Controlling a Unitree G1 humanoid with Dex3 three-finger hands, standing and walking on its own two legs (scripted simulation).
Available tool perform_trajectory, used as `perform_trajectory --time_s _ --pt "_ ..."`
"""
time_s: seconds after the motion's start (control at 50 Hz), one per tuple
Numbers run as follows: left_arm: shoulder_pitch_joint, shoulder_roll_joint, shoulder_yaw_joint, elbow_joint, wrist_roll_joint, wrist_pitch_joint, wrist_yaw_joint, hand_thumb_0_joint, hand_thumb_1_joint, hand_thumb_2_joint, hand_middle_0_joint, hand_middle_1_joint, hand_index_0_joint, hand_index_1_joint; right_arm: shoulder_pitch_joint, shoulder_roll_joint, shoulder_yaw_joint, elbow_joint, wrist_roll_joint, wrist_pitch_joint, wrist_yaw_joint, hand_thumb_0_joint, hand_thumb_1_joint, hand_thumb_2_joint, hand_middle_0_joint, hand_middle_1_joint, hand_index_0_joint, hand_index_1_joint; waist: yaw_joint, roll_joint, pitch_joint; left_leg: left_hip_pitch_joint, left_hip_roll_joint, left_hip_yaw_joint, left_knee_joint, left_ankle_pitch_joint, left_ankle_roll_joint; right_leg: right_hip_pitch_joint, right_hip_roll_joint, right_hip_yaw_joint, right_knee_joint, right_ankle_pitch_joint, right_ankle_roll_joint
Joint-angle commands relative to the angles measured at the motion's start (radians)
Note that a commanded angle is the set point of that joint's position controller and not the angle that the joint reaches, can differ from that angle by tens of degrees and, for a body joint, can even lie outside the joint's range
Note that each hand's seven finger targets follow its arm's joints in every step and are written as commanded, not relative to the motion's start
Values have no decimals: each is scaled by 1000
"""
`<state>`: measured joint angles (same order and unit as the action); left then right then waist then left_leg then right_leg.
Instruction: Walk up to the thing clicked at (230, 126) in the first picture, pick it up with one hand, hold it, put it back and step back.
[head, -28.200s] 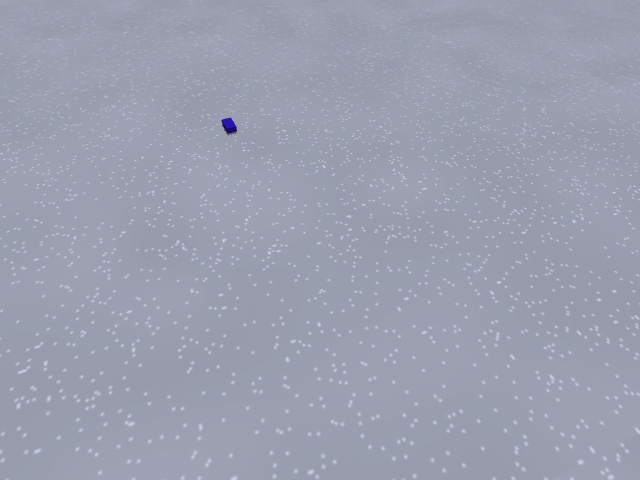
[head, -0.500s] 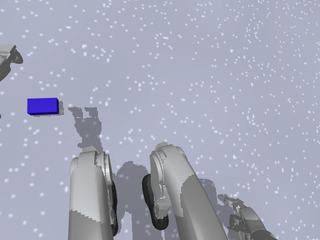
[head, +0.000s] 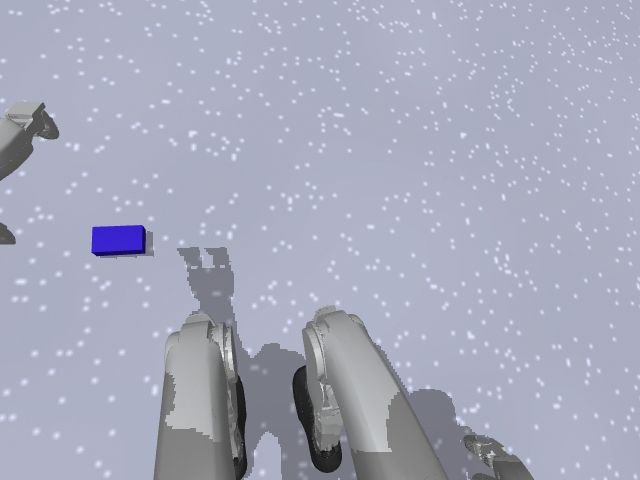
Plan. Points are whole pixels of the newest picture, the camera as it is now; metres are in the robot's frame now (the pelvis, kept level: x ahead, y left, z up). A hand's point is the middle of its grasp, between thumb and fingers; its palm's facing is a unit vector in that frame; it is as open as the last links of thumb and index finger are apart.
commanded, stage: go down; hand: left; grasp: from above
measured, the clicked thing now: (119, 240) +0.51 +0.30 -0.46
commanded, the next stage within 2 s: approach in 1.40 s
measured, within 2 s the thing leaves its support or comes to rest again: neither
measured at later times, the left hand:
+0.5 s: hand out of the picture +0.46 +0.34 -0.04, palm faces -0.44 -0.01 -0.90, open 14.1 cm
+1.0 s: hand out of the picture +0.46 +0.35 -0.01, palm faces -0.45 -0.02 -0.89, open 13.8 cm
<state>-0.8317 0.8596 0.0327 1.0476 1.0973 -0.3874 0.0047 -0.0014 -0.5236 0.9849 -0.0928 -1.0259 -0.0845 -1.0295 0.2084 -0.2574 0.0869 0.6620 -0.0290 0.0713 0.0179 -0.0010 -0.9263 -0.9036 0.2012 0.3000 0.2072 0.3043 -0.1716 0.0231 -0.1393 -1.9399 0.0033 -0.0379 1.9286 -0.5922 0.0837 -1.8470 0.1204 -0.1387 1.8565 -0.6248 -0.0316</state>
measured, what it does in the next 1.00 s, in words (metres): rises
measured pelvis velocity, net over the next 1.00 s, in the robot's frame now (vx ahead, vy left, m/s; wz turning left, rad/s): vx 0.01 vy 0.01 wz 0.03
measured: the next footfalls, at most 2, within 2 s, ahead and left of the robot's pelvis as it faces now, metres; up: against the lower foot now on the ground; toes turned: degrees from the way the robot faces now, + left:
none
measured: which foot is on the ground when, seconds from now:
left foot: down 0.00-1.00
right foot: down 0.00-1.00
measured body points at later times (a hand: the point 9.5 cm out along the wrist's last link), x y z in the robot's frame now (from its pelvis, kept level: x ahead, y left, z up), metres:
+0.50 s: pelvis +0.01 +0.01 +0.04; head +0.19 +0.08 +0.45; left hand +0.48 +0.34 +0.01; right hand +0.08 -0.26 -0.06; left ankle +0.10 +0.09 -0.44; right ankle +0.09 -0.10 -0.44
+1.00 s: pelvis +0.01 +0.01 +0.07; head +0.19 +0.09 +0.47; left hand +0.48 +0.35 +0.04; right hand +0.08 -0.25 -0.04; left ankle +0.10 +0.09 -0.44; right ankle +0.09 -0.10 -0.44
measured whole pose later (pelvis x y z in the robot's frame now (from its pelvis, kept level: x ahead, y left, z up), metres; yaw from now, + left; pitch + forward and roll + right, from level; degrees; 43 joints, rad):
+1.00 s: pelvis +0.01 +0.01 +0.07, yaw +2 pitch +33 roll -10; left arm -0.88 0.81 -0.02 1.18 1.17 -0.36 0.07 0.00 -0.47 0.95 -0.21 -0.83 -0.17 -0.87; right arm 0.21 -0.24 0.07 0.71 -0.01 0.07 0.02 0.00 -0.93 -0.91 0.20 0.30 0.21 0.30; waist -0.18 0.04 -0.16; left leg -1.72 -0.02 -0.05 1.70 -0.56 0.09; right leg -1.61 0.11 -0.12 1.61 -0.59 -0.01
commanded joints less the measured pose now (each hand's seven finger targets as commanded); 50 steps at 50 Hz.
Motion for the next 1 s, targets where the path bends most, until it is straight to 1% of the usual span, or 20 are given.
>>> perform_trajectory --time_s 0.0,0.08,0.12,0.16,0.18,0.24,0.26,0.42,0.5,0.54,0.56,0.68,0.7,0.76,0.78,0.86,0.88,0.94,0.96,0.98 --pt "-328 305 77 -140 6 0 56 0 -550 991 -85 -991 -74 -1002 158 -223 -82 -20 8 -15 -19 0 -926 -907 200 300 200 300 19 288 -618 634 27 -120 -325 94 -44 229 -9 39 -207 150 -16" --pt "-333 268 61 -116 6 10 66 0 -538 978 -89 -989 -80 -997 165 -223 -86 -8 10 -15 -15 0 -925 -907 200 300 200 300 11 263 -622 698 24 -136 -344 175 -42 234 -12 39 -235 185 -13" --pt "-357 249 43 -114 9 10 71 0 -525 970 -101 -976 -92 -985 169 -221 -86 -5 9 -17 -14 0 -925 -906 200 300 200 300 0 278 -605 714 26 -136 -359 166 -44 235 -12 40 -249 177 -14" --pt "-363 259 45 -100 17 13 82 0 -521 968 -98 -981 -91 -987 162 -220 -88 -2 12 -16 -13 0 -925 -906 200 300 200 300 4 268 -593 703 24 -132 -372 131 -41 254 -13 45 -269 163 -14" --pt "-363 237 32 -94 20 14 85 0 -520 966 -105 -972 -96 -980 164 -216 -85 -1 8 -15 -11 0 -925 -907 200 300 200 300 -1 266 -592 697 23 -123 -375 129 -41 267 -12 46 -278 164 -14" --pt "-381 259 46 -72 31 15 96 0 -522 971 -101 -968 -92 -977 156 -220 -90 2 13 -17 -12 0 -924 -906 200 300 200 300 7 267 -588 724 23 -147 -404 103 -42 261 -13 46 -283 151 -14" --pt "-384 229 24 -66 34 18 97 0 -517 965 -105 -968 -96 -976 156 -215 -90 1 11 -16 -11 0 -925 -906 200 300 200 300 -6 267 -583 725 23 -135 -400 109 -41 271 -11 49 -297 154 -14" --pt "-406 247 29 -41 58 20 121 0 -540 988 -125 -932 -101 -957 162 -211 -90 8 7 -18 -6 0 -930 -909 200 301 200 300 -1 274 -609 743 13 -107 -399 153 -38 313 -9 59 -330 177 -17" --pt "-411 239 24 -40 58 33 124 0 -514 968 -152 -892 -125 -920 154 -212 -92 3 14 -15 -6 0 -929 -909 200 300 200 300 -3 277 -598 767 15 -134 -440 126 -42 317 -9 55 -340 165 -15" --pt "-403 246 30 -23 63 39 122 0 -515 973 -154 -885 -125 -915 155 -220 -98 6 17 -14 -8 0 -927 -908 200 300 200 300 5 279 -599 800 19 -171 -465 120 -48 298 -10 48 -330 159 -14" --pt "-412 228 19 -35 61 40 121 0 -514 966 -145 -902 -121 -927 158 -216 -98 7 16 -14 -8 0 -928 -908 200 300 200 300 -5 290 -600 804 21 -160 -462 126 -48 297 -10 48 -338 160 -14" --pt "-411 234 25 -41 56 44 114 0 -506 964 -159 -880 -131 -909 162 -219 -101 16 18 -12 -11 0 -927 -908 200 300 200 300 1 296 -608 859 26 -201 -489 159 -59 286 -14 45 -341 166 -12" --pt "-425 224 20 -54 53 43 112 0 -508 966 -162 -864 -130 -896 167 -219 -103 16 18 -11 -12 0 -926 -908 200 300 200 300 -5 291 -613 872 28 -199 -490 171 -60 280 -15 44 -347 166 -12" --pt "-422 210 10 -43 45 40 104 0 -498 962 -190 -833 -152 -872 158 -213 -96 20 20 -13 -14 0 -928 -909 200 300 200 300 -13 296 -569 859 27 -210 -508 135 -61 280 -17 48 -356 156 -8" --pt "-421 212 10 -43 48 39 102 0 -494 955 -195 -831 -158 -870 155 -217 -97 22 19 -13 -15 0 -930 -910 200 300 200 300 -7 301 -572 866 27 -219 -513 138 -64 277 -18 47 -352 157 -9" --pt "-416 220 9 -35 56 33 102 0 -486 950 -204 -813 -165 -854 162 -208 -92 20 18 -10 -16 0 -930 -910 200 300 200 300 -11 287 -587 848 23 -175 -504 131 -54 330 -14 54 -379 163 -15" --pt "-413 228 18 -34 54 32 102 0 -476 944 -212 -802 -172 -844 160 -211 -95 20 18 -10 -17 0 -929 -910 200 300 200 300 -2 277 -595 855 22 -173 -506 135 -53 336 -13 56 -385 165 -15" --pt "-412 243 24 -35 54 29 103 0 -469 937 -216 -801 -177 -841 155 -208 -90 22 18 -12 -18 0 -929 -910 200 300 200 300 -2 289 -591 851 17 -162 -501 148 -51 345 -15 61 -392 171 -17" --pt "-404 223 14 -33 50 28 104 0 -468 930 -223 -800 -184 -840 165 -202 -89 19 16 -11 -17 0 -931 -910 200 300 200 300 -12 274 -586 836 15 -140 -485 164 -47 356 -13 62 -404 177 -17" --pt "-407 237 24 -38 47 26 104 0 -467 933 -223 -795 -184 -836 159 -201 -88 19 18 -11 -18 0 -930 -910 200 300 200 300 -5 260 -584 829 15 -141 -491 153 -44 370 -12 65 -410 175 -18"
